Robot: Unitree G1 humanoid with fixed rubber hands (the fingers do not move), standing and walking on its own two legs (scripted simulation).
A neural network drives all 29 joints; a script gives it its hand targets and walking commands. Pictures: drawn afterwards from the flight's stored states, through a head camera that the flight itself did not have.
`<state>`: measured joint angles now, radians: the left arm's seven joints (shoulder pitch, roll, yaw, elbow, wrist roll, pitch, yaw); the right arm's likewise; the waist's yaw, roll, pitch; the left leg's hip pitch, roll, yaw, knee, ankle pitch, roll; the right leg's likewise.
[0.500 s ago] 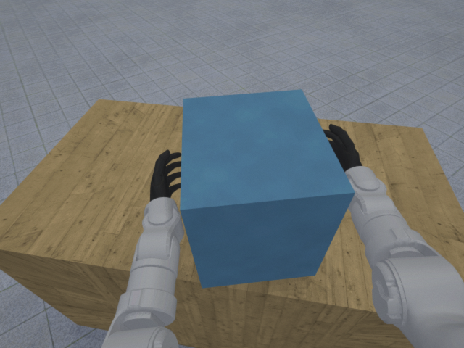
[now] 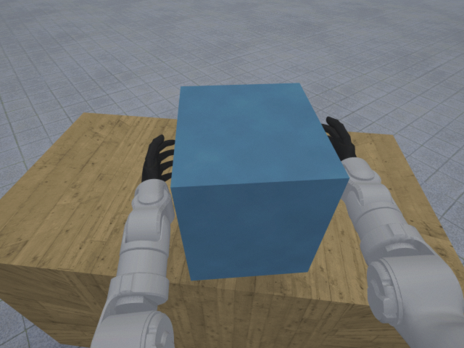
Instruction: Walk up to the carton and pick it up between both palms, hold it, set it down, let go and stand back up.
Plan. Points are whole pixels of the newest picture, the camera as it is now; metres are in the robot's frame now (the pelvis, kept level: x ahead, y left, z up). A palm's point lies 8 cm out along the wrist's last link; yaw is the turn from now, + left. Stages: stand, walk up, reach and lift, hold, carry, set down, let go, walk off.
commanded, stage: reach and lift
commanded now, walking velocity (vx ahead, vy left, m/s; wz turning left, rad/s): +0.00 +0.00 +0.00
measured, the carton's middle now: (245, 181) +0.44 +0.02 +0.08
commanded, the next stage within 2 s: hold in 1.92 s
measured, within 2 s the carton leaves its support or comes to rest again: neither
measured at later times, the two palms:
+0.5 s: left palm (141, 157) +0.37 +0.19 +0.19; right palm (350, 149) +0.39 -0.14 +0.21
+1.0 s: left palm (133, 138) +0.37 +0.20 +0.23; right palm (358, 129) +0.38 -0.13 +0.25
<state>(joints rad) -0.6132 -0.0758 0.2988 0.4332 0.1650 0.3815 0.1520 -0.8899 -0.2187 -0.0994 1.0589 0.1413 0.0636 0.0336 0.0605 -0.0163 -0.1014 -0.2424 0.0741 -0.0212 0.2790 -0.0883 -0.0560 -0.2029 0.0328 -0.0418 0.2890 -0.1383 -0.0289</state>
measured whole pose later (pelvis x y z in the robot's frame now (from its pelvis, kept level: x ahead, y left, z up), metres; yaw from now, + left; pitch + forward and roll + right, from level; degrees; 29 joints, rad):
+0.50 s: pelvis +0.01 +0.03 +0.00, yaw +1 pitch -4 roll -1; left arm -0.61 -0.02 0.27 0.27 0.22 0.60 0.08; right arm -0.84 -0.17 -0.08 0.86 0.23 0.24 -0.06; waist -0.06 -0.06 -0.08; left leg -0.11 0.04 -0.02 0.33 -0.14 -0.03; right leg -0.03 -0.01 -0.04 0.27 -0.16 0.01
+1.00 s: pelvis -0.01 +0.02 +0.00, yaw +1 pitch -4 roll -1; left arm -0.77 0.06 0.33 0.42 0.21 0.64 0.01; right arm -0.96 -0.15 -0.12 0.91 0.19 0.33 -0.12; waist -0.06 -0.06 -0.12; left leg -0.13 0.04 -0.03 0.30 -0.11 -0.04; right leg -0.07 0.00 -0.05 0.29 -0.15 0.00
